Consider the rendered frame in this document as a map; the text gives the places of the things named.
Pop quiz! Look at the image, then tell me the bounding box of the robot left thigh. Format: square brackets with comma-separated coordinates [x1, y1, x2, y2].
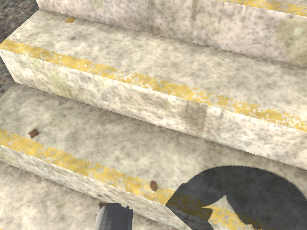
[94, 202, 133, 230]

